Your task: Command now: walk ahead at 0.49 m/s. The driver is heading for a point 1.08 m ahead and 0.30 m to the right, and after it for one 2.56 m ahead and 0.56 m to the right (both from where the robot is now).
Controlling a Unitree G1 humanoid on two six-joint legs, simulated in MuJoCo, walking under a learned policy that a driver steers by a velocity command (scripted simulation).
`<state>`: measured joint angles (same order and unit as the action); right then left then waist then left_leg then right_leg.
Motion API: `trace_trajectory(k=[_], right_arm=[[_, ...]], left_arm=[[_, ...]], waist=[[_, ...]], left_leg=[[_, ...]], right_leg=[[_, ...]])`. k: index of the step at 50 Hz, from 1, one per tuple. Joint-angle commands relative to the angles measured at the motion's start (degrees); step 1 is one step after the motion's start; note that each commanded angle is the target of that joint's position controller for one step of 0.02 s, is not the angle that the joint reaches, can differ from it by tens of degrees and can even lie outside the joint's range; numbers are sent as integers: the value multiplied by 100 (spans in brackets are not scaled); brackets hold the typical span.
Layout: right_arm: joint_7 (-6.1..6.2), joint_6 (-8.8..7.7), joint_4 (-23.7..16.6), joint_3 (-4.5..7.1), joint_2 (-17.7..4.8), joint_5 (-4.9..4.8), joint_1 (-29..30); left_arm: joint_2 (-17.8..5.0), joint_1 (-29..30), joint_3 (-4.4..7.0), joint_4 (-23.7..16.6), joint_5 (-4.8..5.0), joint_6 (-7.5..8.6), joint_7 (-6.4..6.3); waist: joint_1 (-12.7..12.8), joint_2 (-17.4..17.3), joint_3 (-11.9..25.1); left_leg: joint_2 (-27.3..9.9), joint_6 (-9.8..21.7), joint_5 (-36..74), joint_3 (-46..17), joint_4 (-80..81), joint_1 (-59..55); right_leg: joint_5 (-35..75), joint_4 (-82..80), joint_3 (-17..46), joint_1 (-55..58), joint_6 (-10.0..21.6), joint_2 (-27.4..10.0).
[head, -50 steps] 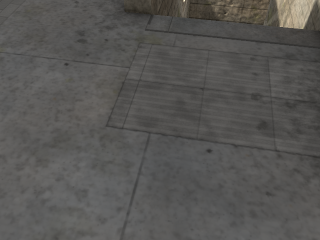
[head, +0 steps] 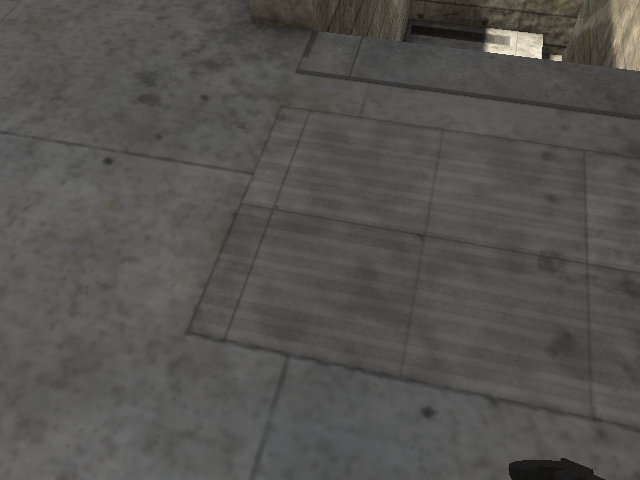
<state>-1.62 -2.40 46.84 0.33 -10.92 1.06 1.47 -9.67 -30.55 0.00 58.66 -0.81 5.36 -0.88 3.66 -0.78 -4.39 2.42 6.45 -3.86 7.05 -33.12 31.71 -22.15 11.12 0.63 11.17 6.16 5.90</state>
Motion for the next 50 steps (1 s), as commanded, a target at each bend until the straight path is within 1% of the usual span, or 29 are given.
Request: trace_trajectory(k=[1,2,3,4,5,6,7,8,9,11,13,17,22,25,27,28,29,30,31,32,33,34,35,36,38,40,43,46,50], right_arm=[[169,-110,419,317,-879,-3,-2032],[249,-127,586,428,-1198,121,-2852],[229,-122,583,519,-1583,262,-2921],[133,-91,595,491,-1267,-30,-2628],[110,-101,492,422,-1012,-94,-1929],[79,-150,469,358,-700,-76,-1638],[83,-210,534,301,-530,-36,-1613],[108,-260,647,247,-391,-33,-1686],[120,-314,740,230,-382,-34,-1812],[121,-401,908,252,-538,-63,-2103],[115,-411,997,265,-665,-66,-2310],[113,-385,1123,216,-635,-85,-2776],[192,-384,1299,181,-647,-4,-3249],[276,-358,1396,179,-673,61,-3320],[330,-347,1392,192,-764,60,-3130],[347,-328,1391,210,-842,64,-3058],[349,-291,1366,229,-920,49,-2978],[353,-285,1264,227,-966,13,-2870],[294,-327,927,146,-642,-142,-2908],[226,-384,825,216,-729,-120,-2944],[197,-421,645,268,-902,-19,-2379],[173,-488,504,251,-862,-40,-2028],[174,-480,481,258,-791,-19,-1944],[172,-385,418,258,-742,73,-1937],[130,-174,367,240,-588,172,-2012],[104,-65,207,243,-567,177,-1744],[89,-20,-173,249,-636,150,-831],[58,-15,-422,223,-646,118,-225],[30,-52,-751,160,-676,76,497]], left_arm=[[-1102,284,219,-209,-24,5,-70],[-957,365,170,-341,5,18,-19],[-224,-387,50,-392,101,-14,49],[-859,-143,202,-332,-11,-34,38],[-940,415,239,-550,-24,-8,60],[-912,728,243,-603,-47,10,90],[-809,787,248,-587,-72,-35,111],[-666,674,221,-568,-128,-114,147],[-505,602,196,-530,-137,-177,185],[-444,806,192,-605,-149,-248,231],[-509,1384,199,-802,-141,-290,251],[-515,2429,170,-1111,-70,-294,265],[-459,3229,111,-1306,-11,-284,280],[-502,3450,129,-1422,-33,-246,292],[-543,3140,174,-1346,-68,-213,269],[-613,2712,225,-1213,-85,-193,239],[-713,1948,300,-952,-99,-156,211],[-982,1026,426,-665,-182,-119,171],[-1636,266,628,-614,-276,-125,102],[-1701,405,663,-600,-98,-214,157],[-1568,824,645,-594,47,-250,187],[-1298,1188,592,-653,62,-248,184],[-1060,1421,534,-680,39,-237,175],[-911,1503,485,-665,57,-211,147],[-919,1415,464,-647,79,-123,129],[-1114,1217,507,-612,93,-80,119],[-1141,817,509,-572,91,-108,114],[-1152,424,509,-551,78,-139,101],[-1196,50,514,-556,18,-172,40]], waist=[[-1265,575,913],[-1554,180,1445],[-949,-1058,1898],[-1000,-270,1702],[-694,-170,709],[-583,92,257],[-392,205,53],[-213,138,50],[-144,64,75],[-110,-22,25],[-189,-85,-115],[-482,-160,-182],[-758,-287,-205],[-731,-289,-268],[-499,-350,-90],[-305,-406,169],[9,-372,568],[404,-286,1042],[538,654,1778],[288,1144,2172],[133,509,1402],[4,244,788],[-233,-57,403],[-428,-54,266],[-574,73,348],[-570,166,297],[-312,307,93],[-58,402,153],[189,461,128]], left_leg=[[189,372,-72,-163,540,-2534],[-756,665,-839,-1159,627,-3807],[-2474,1547,-979,-3972,793,-5196],[-2421,1690,-1870,-4823,1651,-4725],[-2248,1475,-2226,-3915,2012,-3785],[-2019,1293,-1774,-3391,2275,-3019],[-1778,1086,-1202,-2908,2381,-2520],[-1561,918,-783,-2501,2477,-2152],[-1467,854,-453,-2220,2537,-2003],[-1341,822,43,-1829,2643,-1902],[-1237,746,168,-1569,2795,-1955],[-1041,465,955,-1205,2744,-2372],[-1214,326,1523,-757,2616,-3307],[-1488,353,2117,-552,2318,-3917],[-1550,261,3635,-297,1696,-4034],[-1556,212,4478,-188,1048,-4048],[-1488,137,4743,-48,64,-3919],[-1391,7,3857,77,-1194,-3027],[-827,-250,1407,352,-3408,-1073],[166,-349,-2536,-370,-4803,359],[-305,-268,-2034,-965,-4802,947],[-519,-284,-1538,-931,-4433,922],[-686,-327,-1340,-926,-3948,638],[-785,-425,-1317,-941,-3604,340],[-788,-597,-1299,-863,-3213,-1],[-773,-736,-1028,-746,-2813,114],[-756,-881,-290,-654,-1965,530],[-642,-885,275,-686,-1332,725],[-443,-830,304,-721,-666,895]], right_leg=[[7091,2709,189,-788,-48,-1536],[5222,4261,56,-1804,8,-1272],[-303,6590,-222,-3948,-179,-200],[-498,7061,326,-4603,-23,-170],[147,6747,356,-4856,28,-543],[430,6434,303,-4669,28,-705],[536,6154,314,-4402,-7,-857],[583,5891,299,-4068,-88,-957],[611,5707,246,-3905,-153,-999],[795,5387,92,-4037,-258,-1094],[1260,4941,-50,-4459,-353,-1225],[2118,3721,-298,-4795,-479,-1211],[2372,2748,-483,-4837,-322,-963],[1855,2413,-495,-4838,-96,-805],[1355,2198,-700,-4210,133,-518],[1109,2126,-813,-3672,268,-302],[1157,1826,-890,-2841,415,-91],[1230,1662,-420,-1478,667,-352],[876,1557,1867,269,1339,-1900],[1441,712,4257,877,1939,-2763],[1328,611,3468,363,1731,-2454],[1677,431,2789,-466,1530,-2290],[2133,272,2336,-1170,1276,-2008],[2533,197,1997,-1652,1115,-1746],[2940,115,1652,-2017,1037,-1487],[3027,16,1483,-2196,1018,-1320],[2963,-90,1515,-2149,821,-1172],[3209,64,1619,-1708,616,-1130],[3583,356,1878,-1051,637,-1209]])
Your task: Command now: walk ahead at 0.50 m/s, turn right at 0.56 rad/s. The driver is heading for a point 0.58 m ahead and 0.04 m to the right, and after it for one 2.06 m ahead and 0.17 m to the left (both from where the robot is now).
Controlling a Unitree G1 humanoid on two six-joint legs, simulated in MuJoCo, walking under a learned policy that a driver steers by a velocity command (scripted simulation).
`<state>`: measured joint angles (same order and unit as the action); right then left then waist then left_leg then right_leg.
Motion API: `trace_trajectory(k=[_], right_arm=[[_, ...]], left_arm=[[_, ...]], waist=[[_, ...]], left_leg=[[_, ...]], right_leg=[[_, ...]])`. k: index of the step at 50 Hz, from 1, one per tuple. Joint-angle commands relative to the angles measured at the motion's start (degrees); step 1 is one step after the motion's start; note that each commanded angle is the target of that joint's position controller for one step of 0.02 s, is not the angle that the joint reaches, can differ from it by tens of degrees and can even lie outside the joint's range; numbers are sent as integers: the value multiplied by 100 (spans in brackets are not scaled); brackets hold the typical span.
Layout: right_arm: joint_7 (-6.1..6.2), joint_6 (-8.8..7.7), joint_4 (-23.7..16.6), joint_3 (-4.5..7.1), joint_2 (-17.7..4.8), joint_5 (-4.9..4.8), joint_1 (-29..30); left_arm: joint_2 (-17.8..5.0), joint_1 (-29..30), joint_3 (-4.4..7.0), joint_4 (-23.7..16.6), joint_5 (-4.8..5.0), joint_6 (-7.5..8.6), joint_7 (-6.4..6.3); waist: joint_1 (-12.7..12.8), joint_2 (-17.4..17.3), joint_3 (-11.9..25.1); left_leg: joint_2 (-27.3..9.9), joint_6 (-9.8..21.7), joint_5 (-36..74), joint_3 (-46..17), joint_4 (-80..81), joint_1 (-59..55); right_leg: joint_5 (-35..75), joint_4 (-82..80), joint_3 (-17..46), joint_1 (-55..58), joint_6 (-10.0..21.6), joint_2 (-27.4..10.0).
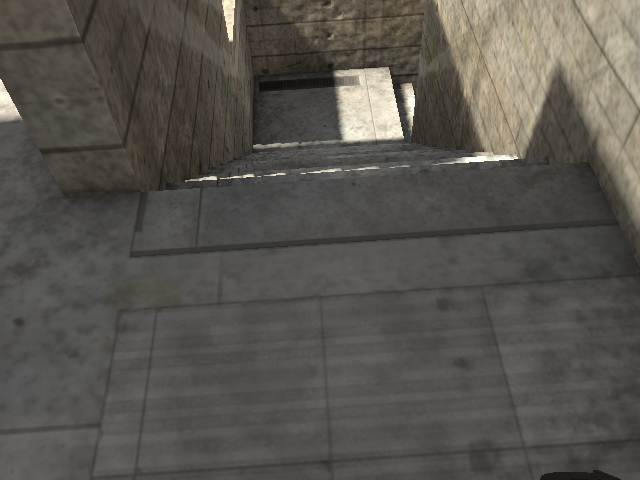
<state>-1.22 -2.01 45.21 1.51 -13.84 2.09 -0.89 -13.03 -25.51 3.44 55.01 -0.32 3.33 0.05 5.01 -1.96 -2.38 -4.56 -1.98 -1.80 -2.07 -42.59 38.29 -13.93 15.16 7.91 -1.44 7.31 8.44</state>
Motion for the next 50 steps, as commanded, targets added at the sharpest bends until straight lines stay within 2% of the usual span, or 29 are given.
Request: trace_trajectory(k=[1,4,5,6,7,8,9,10,11,12,13,15,17,21,25,29,30,31,32,33,34,35,36,37,39,41,44,47,50], right_arm=[[-13,-112,-670,28,-402,-42,866],[-3,-196,-762,39,-552,-82,690],[28,-229,-660,71,-637,-97,262],[84,-273,-453,139,-784,-105,-412],[162,-352,-270,217,-985,-59,-1244],[280,-382,-264,310,-1435,89,-2147],[267,-298,-348,388,-1729,130,-1855],[238,-228,-436,326,-1181,-12,-1497],[229,-232,-487,199,-700,-74,-1180],[209,-245,-451,130,-501,-65,-1073],[220,-268,-399,99,-448,-80,-1139],[208,-324,-284,103,-505,-121,-1250],[210,-348,-248,134,-602,-133,-1291],[251,-234,-212,163,-690,-115,-1281],[238,-145,-190,227,-867,-128,-1333],[176,-37,-173,357,-1177,-51,-1725],[178,-11,-142,372,-1207,-41,-1801],[158,4,-124,401,-1266,-34,-1742],[146,28,-95,379,-1165,-42,-1769],[115,25,-148,249,-750,-13,-1832],[22,-5,-630,101,-302,-45,-1546],[29,38,-555,219,-807,165,-1156],[-32,13,-563,236,-808,40,-1068],[-61,-30,-466,181,-687,-34,-1226],[-6,33,-137,150,-606,26,-1710],[11,149,12,161,-563,30,-1942],[-19,257,15,179,-484,-12,-1740],[-28,318,-155,181,-445,37,-1282],[-44,353,-294,150,-356,59,-1011]], left_arm=[[-885,-502,177,-203,-54,24,-69],[-1028,-296,224,-312,-84,24,-141],[-1092,-51,241,-386,-82,32,-139],[-1141,82,252,-431,-72,58,-99],[-1107,190,245,-475,-18,107,-30],[-688,84,142,-689,68,150,-8],[-401,-727,106,-756,249,72,-64],[-907,-612,170,-573,2,-43,-139],[-911,-165,202,-589,-65,-94,-103],[-802,64,200,-649,-85,-138,-69],[-753,196,213,-692,-138,-210,-20],[-614,195,201,-757,-155,-364,77],[-578,343,190,-882,-129,-435,139],[-459,1011,89,-1230,-139,-514,244],[-406,1530,-10,-1488,-130,-516,323],[-672,2119,29,-1827,-147,-612,288],[-679,2173,30,-1880,-161,-581,296],[-651,2009,24,-1826,-194,-524,309],[-659,1505,47,-1620,-234,-431,281],[-927,650,149,-1339,-315,-317,194],[-1573,297,286,-1394,-226,-273,108],[-1383,239,261,-1333,-144,-256,34],[-1131,457,168,-1318,-106,-247,-9],[-922,576,114,-1260,-89,-188,-3],[-659,1100,14,-1293,-87,-57,-38],[-632,1131,-15,-1220,-56,41,-32],[-701,994,-11,-1058,-62,63,-77],[-741,950,2,-1002,-55,20,-138],[-783,879,30,-968,-60,-31,-165]], waist=[[86,597,-86],[-126,687,-64],[-360,710,56],[-625,625,393],[-1036,331,896],[-1248,-327,1786],[-710,-1588,2250],[-532,-530,1594],[-511,12,897],[-449,174,595],[-416,-72,502],[-313,-446,496],[-246,-476,591],[-292,-525,469],[-438,-552,450],[-763,-585,308],[-795,-557,200],[-683,-423,145],[-475,-115,260],[-145,890,690],[18,2412,692],[137,1225,395],[-41,869,221],[-269,615,162],[-603,632,411],[-707,625,604],[-627,713,360],[-504,834,136],[-415,857,116]], left_leg=[[308,45,30,180,449,215],[429,213,-238,70,1074,-540],[553,312,-460,99,1311,-1300],[711,421,-556,177,1492,-2270],[393,605,-435,-59,1726,-3548],[-1095,855,-823,-1420,1693,-4894],[-2347,1615,29,-3777,2196,-5695],[-2144,1589,287,-3583,2151,-4935],[-1849,1489,1155,-2506,2159,-4150],[-1568,1374,2038,-1694,2245,-3669],[-1348,1267,2506,-1152,2324,-3418],[-1127,1209,3239,-513,2425,-3092],[-1143,1299,3508,-168,2487,-3074],[-1059,1283,3103,494,2596,-2960],[-1015,1165,2529,983,2429,-2733],[-1448,1143,-404,591,2585,-2923],[-1481,1144,-1069,483,2590,-2926],[-1370,1058,-1353,559,2352,-2775],[-1174,946,-1397,744,1795,-2479],[-767,704,-1383,1259,359,-1835],[291,316,-3317,1578,-1309,339],[148,306,-3327,586,-1937,728],[-14,295,-2802,352,-1914,498],[-87,256,-2461,289,-1725,161],[-72,157,-2002,365,-1571,-526],[121,115,-1773,352,-1639,-949],[298,110,-1416,183,-1355,-934],[268,135,-1143,262,-854,-834],[279,205,-1237,462,-342,-1000]], right_leg=[[2877,54,1231,345,533,-1507],[3216,383,1431,362,386,-1606],[3657,674,1369,102,248,-1529],[4148,1316,1299,-90,125,-1347],[3786,2427,1048,-591,-7,-995],[1795,4035,575,-1382,-129,-619],[-2118,5445,-51,-2904,-301,217],[-1680,5869,-68,-3248,-289,-399],[-1232,5788,-165,-3143,-366,-536],[-1050,5624,-245,-3042,-449,-685],[-970,5457,-291,-2957,-512,-805],[-837,5374,-424,-2774,-607,-770],[-633,5273,-479,-2883,-660,-738],[101,4311,-710,-3045,-711,-909],[567,3045,-1039,-2287,-611,-918],[-624,2443,-1180,-2138,-384,-960],[-866,2173,-1185,-2050,-298,-920],[-709,1676,-1268,-1664,-234,-794],[-623,1174,-1264,-922,-137,-634],[-1126,586,-229,212,49,-1261],[-2159,-395,2696,1174,815,-2870],[-1569,-480,2818,793,1078,-3149],[-211,-323,2072,506,1010,-2900],[1219,-221,1443,265,863,-2638],[3696,-46,356,132,555,-2250],[4673,32,-214,-49,435,-2166],[4385,-56,-725,-231,297,-2137],[4015,-7,-993,-271,284,-2198],[3988,246,-1141,-250,331,-2290]])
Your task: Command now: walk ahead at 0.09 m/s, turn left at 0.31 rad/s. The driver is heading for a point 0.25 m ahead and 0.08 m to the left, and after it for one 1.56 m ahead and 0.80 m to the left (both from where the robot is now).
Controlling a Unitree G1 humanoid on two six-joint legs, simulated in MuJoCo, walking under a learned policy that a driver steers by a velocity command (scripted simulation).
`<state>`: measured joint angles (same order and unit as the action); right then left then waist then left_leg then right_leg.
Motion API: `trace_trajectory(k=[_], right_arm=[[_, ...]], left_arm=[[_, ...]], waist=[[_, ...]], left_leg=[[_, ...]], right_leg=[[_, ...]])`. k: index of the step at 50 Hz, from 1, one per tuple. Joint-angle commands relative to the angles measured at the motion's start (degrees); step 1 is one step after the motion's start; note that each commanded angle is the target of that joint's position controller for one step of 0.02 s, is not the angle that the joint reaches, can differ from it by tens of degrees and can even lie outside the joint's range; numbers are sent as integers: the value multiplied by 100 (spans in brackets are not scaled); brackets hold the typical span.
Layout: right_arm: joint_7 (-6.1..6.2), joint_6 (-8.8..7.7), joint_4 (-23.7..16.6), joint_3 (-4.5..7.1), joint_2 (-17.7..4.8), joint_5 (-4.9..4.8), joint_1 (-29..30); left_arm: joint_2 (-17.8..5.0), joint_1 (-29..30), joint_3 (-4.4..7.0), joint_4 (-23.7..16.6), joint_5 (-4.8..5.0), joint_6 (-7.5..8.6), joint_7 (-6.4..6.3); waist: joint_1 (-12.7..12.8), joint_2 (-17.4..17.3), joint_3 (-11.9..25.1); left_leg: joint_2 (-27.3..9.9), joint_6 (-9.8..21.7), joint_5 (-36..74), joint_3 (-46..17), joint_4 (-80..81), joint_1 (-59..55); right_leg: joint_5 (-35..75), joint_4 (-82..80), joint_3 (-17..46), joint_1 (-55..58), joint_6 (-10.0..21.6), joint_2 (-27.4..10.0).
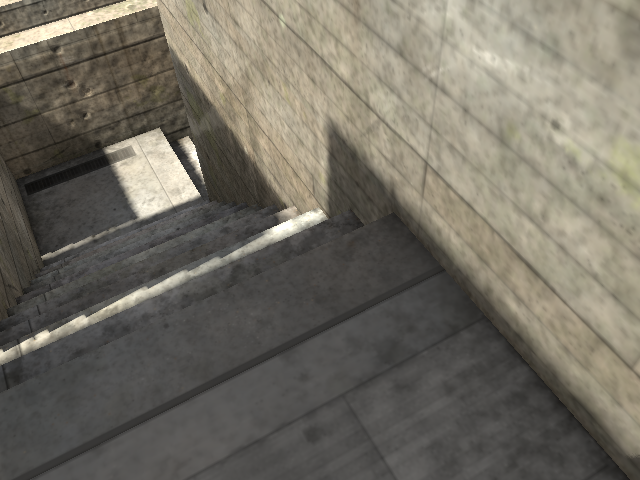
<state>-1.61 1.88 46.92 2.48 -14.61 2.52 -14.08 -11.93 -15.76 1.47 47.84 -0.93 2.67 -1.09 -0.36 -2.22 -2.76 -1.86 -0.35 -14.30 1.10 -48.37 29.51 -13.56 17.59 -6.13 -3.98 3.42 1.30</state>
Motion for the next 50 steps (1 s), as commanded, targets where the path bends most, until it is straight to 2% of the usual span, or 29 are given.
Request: trace_trajectory(k=[1,4,5,6,7,8,9,10,11,12,13,14,16,18,23,25,28,32,34,35,36,37,38,39,40,41,43,46,50], right_arm=[[-10,-28,-498,50,-275,12,343],[-18,-16,-603,66,-334,-13,383],[-37,-31,-569,103,-371,-66,194],[-23,-88,-560,127,-397,-93,89],[15,-177,-498,159,-450,-37,-239],[77,-273,-470,311,-1038,39,-709],[103,-265,-537,509,-1821,-90,-802],[99,-241,-378,504,-1608,-346,-1251],[135,-187,-463,466,-1390,-315,-838],[163,-116,-551,368,-1028,-276,-353],[209,-56,-639,288,-796,-267,-2],[221,-32,-682,256,-699,-238,119],[200,-63,-666,308,-867,-234,-25],[164,-93,-667,354,-993,-253,-87],[173,-5,-720,399,-1074,-184,-215],[169,15,-741,420,-1103,-159,-234],[150,35,-779,445,-1126,-128,-178],[102,69,-819,468,-1123,-128,31],[99,92,-849,456,-1068,-200,283],[121,75,-883,406,-886,-254,251],[131,42,-966,313,-474,-317,-45],[192,32,-896,427,-917,-136,-53],[184,36,-839,492,-1125,-55,-5],[143,61,-728,496,-1069,-65,-121],[94,113,-645,485,-1002,-78,-255],[27,161,-599,470,-966,-99,-337],[-47,203,-644,426,-915,-160,-157],[-85,245,-788,355,-808,-182,247],[-125,281,-905,272,-688,-203,464]], left_arm=[[-921,-101,244,-251,-4,15,-52],[-1045,-39,319,-263,-6,-60,-56],[-1103,-12,355,-257,3,-130,-68],[-1131,38,372,-241,1,-190,-94],[-1127,5,380,-214,13,-221,-104],[-994,-124,338,-344,5,-219,-113],[-509,-76,209,-676,27,-280,-84],[-644,2,219,-552,-127,-394,-77],[-676,75,212,-578,-24,-412,-67],[-796,322,230,-557,-3,-389,-66],[-904,426,272,-578,-32,-367,-86],[-927,300,271,-526,-83,-389,-72],[-832,130,248,-482,-74,-456,-49],[-727,199,212,-540,-63,-495,-9],[-824,607,216,-713,-52,-533,-42],[-826,713,205,-770,-34,-505,-54],[-834,750,184,-833,14,-442,-78],[-866,478,156,-867,101,-338,-128],[-846,43,149,-782,100,-269,-191],[-1111,-42,213,-775,40,-231,-244],[-1683,203,313,-941,-53,-248,-275],[-1795,604,344,-1047,-116,-287,-220],[-1399,585,256,-1073,-88,-288,-178],[-1092,800,170,-1100,-42,-277,-145],[-1000,954,141,-1154,-36,-276,-130],[-995,967,138,-1186,-43,-275,-149],[-1015,692,156,-1158,-58,-276,-144],[-1132,210,230,-1022,-49,-269,-147],[-1248,148,303,-960,-71,-260,-88]], waist=[[138,912,163],[138,964,200],[92,968,239],[50,851,290],[-175,487,535],[-325,-394,1007],[-191,-1383,1165],[-360,-582,1442],[-234,-610,1018],[-118,-211,455],[17,-165,252],[89,-281,317],[117,-190,601],[75,-195,679],[-135,-430,529],[-179,-422,488],[-187,-448,507],[-65,-542,574],[222,-465,536],[212,-77,519],[-31,1224,593],[-50,1265,249],[-113,814,248],[-251,635,192],[-322,737,205],[-298,972,267],[-112,981,327],[173,1015,368],[238,1136,410]], left_leg=[[36,76,-54,219,382,-210],[116,212,-456,347,813,-441],[150,250,-519,378,1050,-517],[236,308,-370,419,1539,-790],[312,396,395,300,2249,-1429],[-626,692,2021,-1016,2549,-2471],[-2074,1829,4221,-3271,2733,-3156],[-2049,2134,4417,-3037,2681,-3118],[-1852,2155,3476,-2682,2792,-2729],[-1433,1855,2677,-2237,3028,-2204],[-1062,1549,2171,-1999,3125,-1984],[-846,1422,2433,-1793,3117,-1900],[-737,1340,2736,-1680,3037,-1975],[-692,1366,2613,-1738,3022,-2066],[-638,1358,772,-2344,3221,-1981],[-627,1360,501,-2568,3211,-1928],[-582,1339,691,-2828,3086,-1843],[-482,1182,1295,-3221,2904,-1742],[-200,828,909,-3182,2711,-1332],[161,491,-8,-2899,2357,-848],[965,123,-1361,-1764,1079,-76],[1239,37,-1834,-870,-148,295],[864,-5,-1649,-895,-935,22],[804,-22,-1339,-859,-1337,-64],[786,-67,-1071,-783,-1678,-42],[772,-130,-959,-673,-1948,74],[687,-265,-906,-503,-1903,255],[555,-372,-977,-404,-1369,459],[365,-304,-1177,-165,-461,-28]], right_leg=[[3937,109,238,5,715,-1596],[3850,534,285,76,657,-1708],[3720,795,298,160,603,-1703],[3665,1223,208,136,501,-1589],[3340,2032,-2,-60,280,-1364],[1745,3459,-282,-950,-63,-933],[-2422,4840,-185,-2689,-326,307],[-2554,5475,784,-2601,-319,11],[-2114,5650,818,-2859,-328,-68],[-1548,5317,868,-2940,-354,-273],[-1214,4922,892,-2910,-380,-363],[-1005,4803,811,-2723,-431,-305],[-845,4643,803,-2527,-506,-186],[-814,4318,823,-2591,-570,-145],[-770,3557,945,-2717,-630,-110],[-797,3293,986,-2636,-611,-64],[-913,2895,1011,-2325,-535,61],[-1024,1971,1033,-1582,-347,274],[-381,598,986,-681,-233,292],[-338,-152,1471,-148,-105,-248],[-675,-676,3065,265,387,-1764],[173,-661,3564,-541,933,-2381],[944,-441,3149,-795,1071,-2253],[1351,-303,2507,-899,933,-1859],[1629,-198,1976,-796,763,-1506],[1982,-105,1661,-605,715,-1345],[2501,40,1345,-221,743,-1282],[2725,159,1300,394,856,-1484],[2650,246,1069,341,889,-1664]])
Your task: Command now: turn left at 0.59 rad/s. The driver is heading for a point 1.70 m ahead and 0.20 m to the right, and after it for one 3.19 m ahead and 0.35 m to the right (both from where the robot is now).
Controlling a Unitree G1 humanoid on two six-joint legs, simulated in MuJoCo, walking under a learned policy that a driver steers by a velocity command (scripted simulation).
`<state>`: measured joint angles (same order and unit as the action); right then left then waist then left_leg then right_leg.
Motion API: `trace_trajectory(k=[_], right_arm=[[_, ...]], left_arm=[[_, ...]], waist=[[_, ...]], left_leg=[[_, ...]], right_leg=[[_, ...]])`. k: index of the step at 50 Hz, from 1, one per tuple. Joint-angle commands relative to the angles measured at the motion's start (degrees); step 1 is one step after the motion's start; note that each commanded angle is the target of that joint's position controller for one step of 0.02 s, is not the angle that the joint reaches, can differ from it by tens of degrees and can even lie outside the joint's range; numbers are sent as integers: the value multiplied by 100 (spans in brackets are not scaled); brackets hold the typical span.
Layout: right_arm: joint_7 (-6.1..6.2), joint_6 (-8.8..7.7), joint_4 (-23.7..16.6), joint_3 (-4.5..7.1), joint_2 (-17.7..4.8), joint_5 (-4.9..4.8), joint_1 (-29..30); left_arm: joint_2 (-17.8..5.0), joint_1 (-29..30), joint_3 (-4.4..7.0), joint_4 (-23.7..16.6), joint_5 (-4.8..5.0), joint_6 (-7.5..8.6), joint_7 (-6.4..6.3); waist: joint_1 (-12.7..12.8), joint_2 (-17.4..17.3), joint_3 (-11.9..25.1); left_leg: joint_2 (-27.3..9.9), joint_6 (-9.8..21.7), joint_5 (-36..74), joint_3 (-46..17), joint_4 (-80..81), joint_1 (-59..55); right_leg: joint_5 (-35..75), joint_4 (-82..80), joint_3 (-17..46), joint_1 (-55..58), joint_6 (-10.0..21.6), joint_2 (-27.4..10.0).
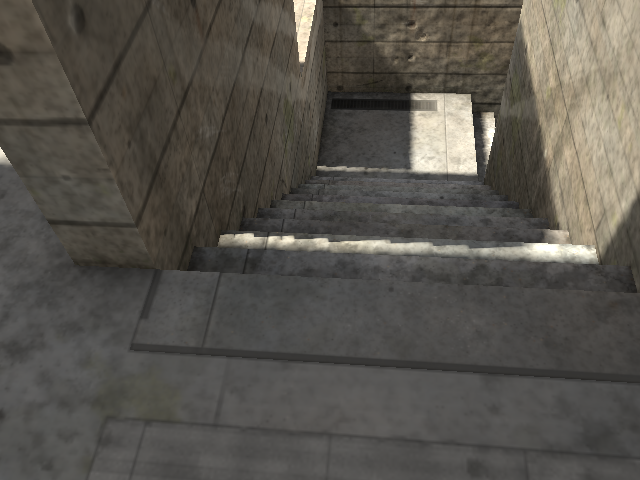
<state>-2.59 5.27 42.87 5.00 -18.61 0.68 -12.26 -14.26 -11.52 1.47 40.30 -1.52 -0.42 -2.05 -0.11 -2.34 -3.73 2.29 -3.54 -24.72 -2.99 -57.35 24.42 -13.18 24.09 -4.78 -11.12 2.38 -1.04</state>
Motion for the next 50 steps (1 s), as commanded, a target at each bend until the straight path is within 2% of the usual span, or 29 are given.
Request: trace_trajectory(k=[1,4,6,7,8,9,10,11,12,13,14,15,16,18,23,26,27,28,29,30,31,32,33,35,36,40,50], right_arm=[[-35,-58,-539,-5,-250,-30,331],[-27,-83,-621,-33,-257,-81,334],[2,-132,-608,-57,-208,-80,189],[40,-186,-528,-77,-164,-28,-35],[104,-266,-482,-64,-324,70,-154],[169,-362,-561,2,-842,145,-244],[186,-393,-572,110,-1269,27,-351],[196,-409,-473,30,-912,-18,-448],[217,-414,-459,-103,-568,-23,-91],[246,-398,-488,-163,-408,11,265],[304,-415,-491,-175,-399,-8,358],[324,-432,-450,-211,-332,-16,308],[327,-454,-409,-238,-292,-23,254],[333,-492,-318,-263,-271,-15,186],[347,-490,-55,-298,-283,53,56],[363,-501,88,-314,-275,68,91],[375,-504,129,-328,-251,53,159],[390,-504,167,-347,-217,19,259],[399,-527,212,-382,-135,-7,246],[385,-569,240,-434,13,0,135],[355,-557,349,-403,37,-29,-202],[374,-527,551,-392,-70,11,-129],[385,-513,640,-363,-139,14,-58],[373,-512,790,-335,-181,3,-55],[368,-521,867,-350,-122,6,-97],[407,-536,1231,-387,0,-8,-177],[456,-525,1847,-456,102,-14,-350]], left_arm=[[-1044,-238,318,-206,-17,51,35],[-1164,-174,371,-173,-29,35,106],[-1219,-175,388,-107,16,4,137],[-1208,-94,383,-83,78,-26,142],[-1113,-266,362,-18,90,-47,151],[-601,-528,230,-162,-1,-92,196],[-538,-142,170,-365,19,-207,97],[-790,-25,227,-290,49,-284,77],[-751,-55,234,-179,111,-298,116],[-788,-182,249,-37,123,-270,145],[-866,-291,283,60,59,-262,167],[-872,-451,283,183,23,-259,191],[-824,-514,273,245,38,-268,211],[-701,-447,236,299,80,-302,223],[-558,-237,172,418,64,-341,146],[-517,-307,143,558,100,-292,66],[-472,-392,125,629,107,-263,42],[-395,-532,92,724,97,-219,24],[-424,-611,71,795,46,-149,3],[-611,-674,76,835,-18,-64,-19],[-936,-288,129,852,51,-25,11],[-672,-149,80,869,97,8,77],[-546,-177,37,931,92,44,105],[-533,-282,18,1101,92,66,70],[-517,-319,13,1185,102,74,50],[-453,-323,-13,1398,96,74,34],[-307,-385,-98,1885,95,94,11]], waist=[[216,1184,512],[194,1335,592],[88,1301,641],[-99,1147,666],[-165,674,717],[-16,-944,878],[-247,-1288,654],[-288,-666,564],[-82,-548,298],[85,-509,208],[101,-665,249],[113,-615,448],[126,-471,581],[81,-361,585],[-78,-505,305],[-57,-456,320],[20,-391,342],[160,-267,359],[223,-72,424],[144,217,564],[-282,795,294],[-108,692,272],[-32,686,185],[-4,730,180],[-12,688,183],[14,360,119],[-4,247,69]], left_leg=[[-83,66,-175,334,705,244],[-55,238,-232,610,1404,-393],[25,384,79,674,2230,-859],[88,477,751,708,3115,-1350],[-100,548,1456,246,3912,-1982],[-1737,809,2434,-1765,4295,-2798],[-2572,1694,3981,-2404,4056,-1987],[-2300,1913,4218,-1987,3958,-1919],[-1920,1796,4037,-1488,3980,-1744],[-1546,1544,3818,-1123,4040,-1728],[-1346,1449,4156,-910,4001,-1866],[-1255,1426,4606,-750,3935,-2005],[-1244,1416,4721,-665,3911,-2073],[-1256,1403,4330,-662,3977,-2111],[-1271,1487,3046,-914,4070,-1811],[-1301,1531,2813,-1114,3984,-1591],[-1269,1483,2735,-1141,3917,-1513],[-1186,1355,2619,-1104,3817,-1356],[-1120,1135,2402,-1109,3777,-1053],[-924,913,2076,-992,3647,-798],[-396,812,1543,-569,3890,-948],[-356,756,1532,-505,3969,-1464],[-400,752,1650,-529,3933,-1645],[-489,791,1918,-551,3854,-1725],[-516,785,1957,-561,3890,-1684],[-507,711,1844,-544,4010,-1551],[-552,660,1862,-505,4016,-1582]], right_leg=[[2585,-372,837,923,976,-1449],[2680,-170,637,642,902,-1512],[2641,128,594,489,791,-1489],[2353,457,426,236,596,-1376],[1633,950,210,-271,250,-1203],[-1004,2343,-279,-1474,-192,-640],[-2315,2915,90,-1892,-299,-8],[-2153,3328,473,-1750,-309,-180],[-1754,3382,574,-1739,-303,-210],[-1358,3209,596,-1688,-317,-241],[-1084,3245,500,-1658,-348,-189],[-934,3305,482,-1508,-384,-140],[-852,3284,489,-1382,-411,-109],[-779,2978,508,-1283,-447,-99],[-990,1780,497,-869,-379,-11],[-985,1114,481,-424,-272,76],[-755,708,464,-186,-227,95],[-185,14,445,213,-178,92],[593,-515,698,778,-136,-116],[1041,-643,1248,1218,-57,-624],[1425,-427,1469,671,121,-834],[1069,-464,1384,245,141,-775],[823,-524,1250,94,59,-620],[759,-603,1144,139,-2,-485],[766,-607,1136,210,5,-479],[645,-619,1137,307,58,-483],[555,-679,1141,218,104,-434]])
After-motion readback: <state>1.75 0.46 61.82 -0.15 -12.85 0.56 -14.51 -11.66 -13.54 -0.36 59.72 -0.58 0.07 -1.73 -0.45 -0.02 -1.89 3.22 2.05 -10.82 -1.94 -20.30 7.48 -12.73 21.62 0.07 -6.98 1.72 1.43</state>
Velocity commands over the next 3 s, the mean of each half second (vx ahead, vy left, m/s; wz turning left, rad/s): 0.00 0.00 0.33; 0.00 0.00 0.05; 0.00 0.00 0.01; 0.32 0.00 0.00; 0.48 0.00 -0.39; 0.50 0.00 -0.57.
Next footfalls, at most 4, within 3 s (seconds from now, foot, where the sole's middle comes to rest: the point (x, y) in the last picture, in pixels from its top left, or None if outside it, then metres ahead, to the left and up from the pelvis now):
0.16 left None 0.01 0.12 -0.78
0.60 right None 0.03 -0.08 -0.78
2.26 right None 0.43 0.05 -0.78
2.80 left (289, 348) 0.76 0.15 -0.78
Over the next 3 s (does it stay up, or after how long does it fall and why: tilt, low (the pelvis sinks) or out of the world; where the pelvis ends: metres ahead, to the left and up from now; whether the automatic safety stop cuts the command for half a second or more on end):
stays up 0.67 0.09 -0.01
